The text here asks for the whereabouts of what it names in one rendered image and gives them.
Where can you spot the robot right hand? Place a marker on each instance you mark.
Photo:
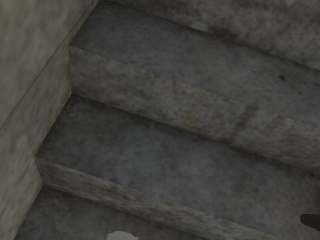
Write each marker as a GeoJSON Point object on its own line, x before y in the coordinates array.
{"type": "Point", "coordinates": [311, 220]}

